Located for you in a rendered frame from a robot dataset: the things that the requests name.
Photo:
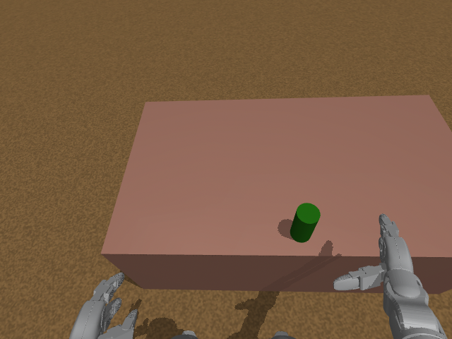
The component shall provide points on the right robot arm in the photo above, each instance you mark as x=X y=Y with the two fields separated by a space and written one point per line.
x=406 y=304

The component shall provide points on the can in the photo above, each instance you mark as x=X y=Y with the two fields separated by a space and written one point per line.
x=304 y=223

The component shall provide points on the right robot hand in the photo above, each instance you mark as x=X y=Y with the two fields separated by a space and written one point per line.
x=394 y=254

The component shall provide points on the left robot hand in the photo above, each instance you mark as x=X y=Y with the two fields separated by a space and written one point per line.
x=94 y=317

